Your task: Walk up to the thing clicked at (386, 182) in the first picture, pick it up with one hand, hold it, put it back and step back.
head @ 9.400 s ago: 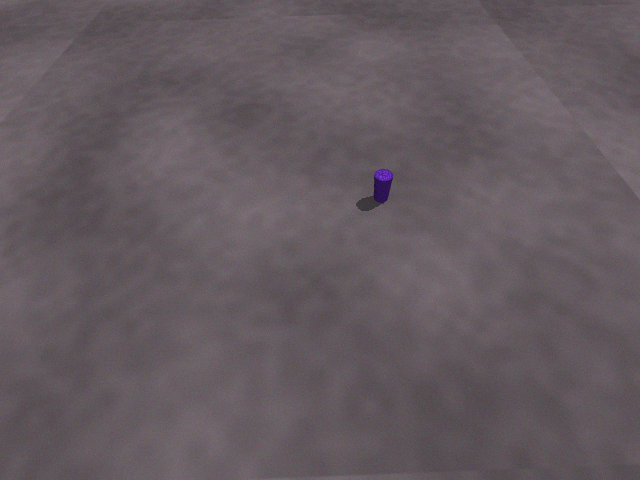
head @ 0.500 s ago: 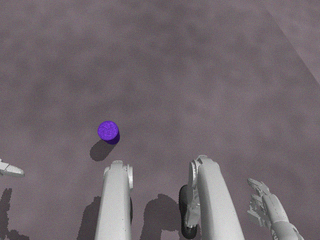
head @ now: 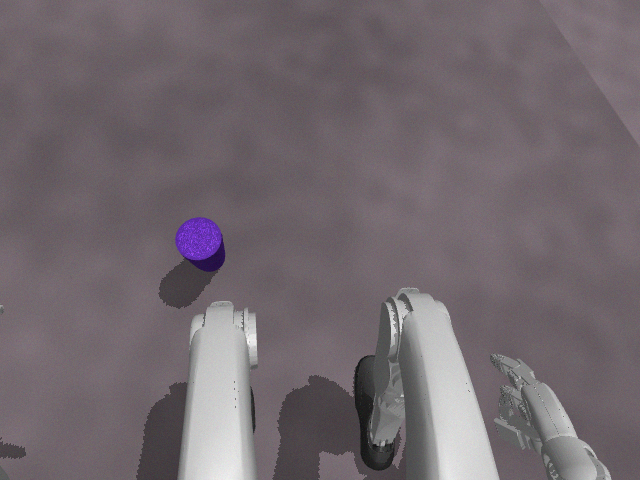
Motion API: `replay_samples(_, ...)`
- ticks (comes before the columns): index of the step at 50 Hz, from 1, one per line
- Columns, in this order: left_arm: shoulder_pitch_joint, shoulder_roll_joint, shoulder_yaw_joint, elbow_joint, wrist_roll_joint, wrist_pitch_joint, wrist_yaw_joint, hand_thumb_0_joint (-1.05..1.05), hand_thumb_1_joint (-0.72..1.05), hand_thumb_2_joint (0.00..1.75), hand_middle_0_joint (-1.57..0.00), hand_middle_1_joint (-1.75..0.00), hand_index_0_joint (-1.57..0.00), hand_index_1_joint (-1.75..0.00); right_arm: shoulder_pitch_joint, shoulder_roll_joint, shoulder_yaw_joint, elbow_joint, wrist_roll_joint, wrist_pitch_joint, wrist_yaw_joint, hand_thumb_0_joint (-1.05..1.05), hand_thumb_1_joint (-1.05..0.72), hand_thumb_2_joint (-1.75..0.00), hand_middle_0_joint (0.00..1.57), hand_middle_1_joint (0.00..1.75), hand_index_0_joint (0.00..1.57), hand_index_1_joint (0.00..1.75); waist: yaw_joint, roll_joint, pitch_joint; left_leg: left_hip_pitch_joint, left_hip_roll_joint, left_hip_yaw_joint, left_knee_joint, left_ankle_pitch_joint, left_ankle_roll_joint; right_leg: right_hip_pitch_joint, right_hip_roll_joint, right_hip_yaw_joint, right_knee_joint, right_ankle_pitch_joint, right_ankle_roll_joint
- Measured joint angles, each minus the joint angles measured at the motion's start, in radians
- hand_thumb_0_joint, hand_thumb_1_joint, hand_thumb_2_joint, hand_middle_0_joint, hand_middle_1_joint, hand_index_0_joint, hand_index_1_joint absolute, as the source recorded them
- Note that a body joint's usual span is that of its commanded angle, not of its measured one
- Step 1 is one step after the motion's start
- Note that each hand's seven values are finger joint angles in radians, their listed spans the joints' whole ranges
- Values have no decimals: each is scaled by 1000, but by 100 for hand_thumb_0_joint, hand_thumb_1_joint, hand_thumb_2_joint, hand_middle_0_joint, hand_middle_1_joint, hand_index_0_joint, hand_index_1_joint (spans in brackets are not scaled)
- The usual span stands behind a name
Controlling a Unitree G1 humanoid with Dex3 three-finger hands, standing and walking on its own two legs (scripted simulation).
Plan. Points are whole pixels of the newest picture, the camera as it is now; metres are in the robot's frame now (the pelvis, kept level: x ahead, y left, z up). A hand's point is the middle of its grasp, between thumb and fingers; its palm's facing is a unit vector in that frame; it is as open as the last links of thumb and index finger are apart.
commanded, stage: go down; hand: left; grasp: from the side
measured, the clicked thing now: (204, 248) +0.46 +0.20 -0.35
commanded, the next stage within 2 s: approach in 0.80 s
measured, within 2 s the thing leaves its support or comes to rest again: neither
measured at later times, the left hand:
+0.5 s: hand out of the picture +0.38 +0.39 -0.03, palm faces +0.16 -0.98 -0.13, open 17.3 cm
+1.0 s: hand out of the picture +0.39 +0.40 -0.05, palm faces +0.17 -0.98 -0.10, open 17.4 cm
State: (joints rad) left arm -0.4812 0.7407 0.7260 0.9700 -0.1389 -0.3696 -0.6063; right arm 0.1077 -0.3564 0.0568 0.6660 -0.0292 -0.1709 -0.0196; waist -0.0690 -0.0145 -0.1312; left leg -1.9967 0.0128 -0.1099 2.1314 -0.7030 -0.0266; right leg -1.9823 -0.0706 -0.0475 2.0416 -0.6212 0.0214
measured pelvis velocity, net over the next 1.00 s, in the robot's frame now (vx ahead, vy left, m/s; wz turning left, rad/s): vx -0.01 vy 0.01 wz -0.02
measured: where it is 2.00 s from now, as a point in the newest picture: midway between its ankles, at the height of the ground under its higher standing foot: (306, 443)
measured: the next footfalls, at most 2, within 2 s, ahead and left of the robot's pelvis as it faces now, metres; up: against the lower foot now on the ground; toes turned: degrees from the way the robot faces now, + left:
none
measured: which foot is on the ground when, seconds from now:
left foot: down 0.00-1.00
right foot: down 0.00-1.00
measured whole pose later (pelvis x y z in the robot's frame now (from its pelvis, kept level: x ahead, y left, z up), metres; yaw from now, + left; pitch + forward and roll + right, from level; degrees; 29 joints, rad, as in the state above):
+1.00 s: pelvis -0.01 +0.01 -0.05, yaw -1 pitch +31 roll -7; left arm -0.59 0.83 0.78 1.07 -0.17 -0.42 -0.67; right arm 0.12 -0.37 0.09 0.68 -0.04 -0.16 0.01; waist -0.10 -0.02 -0.09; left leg -2.14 0.00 -0.12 2.30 -0.70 -0.02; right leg -2.12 -0.07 -0.04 2.19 -0.61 0.04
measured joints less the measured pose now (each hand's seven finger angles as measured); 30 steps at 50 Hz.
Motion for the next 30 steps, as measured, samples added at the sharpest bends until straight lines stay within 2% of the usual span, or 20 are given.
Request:
replay_samples(14, -50, 50, 21, 37, -3, 3, -25, -2, -49, 8, -4, -8, -4, -8, 18, -2, 18, 7, -3, 2, 9, 0, -92, -90, 21, 30, 20, 30, -13, -1, 11, -65, -5, -6, 71, 5, 3, -61, 1, 3, 64, 8, 4)
replay_samples(30, -72, 63, 39, 42, -7, -1, -39, -2, -50, 9, -4, -9, -4, -8, 27, -9, 24, 13, -4, 10, 16, 0, -92, -90, 21, 30, 20, 30, -23, -2, 18, -103, -13, -8, 113, 4, 9, -92, -3, 6, 101, 5, 10)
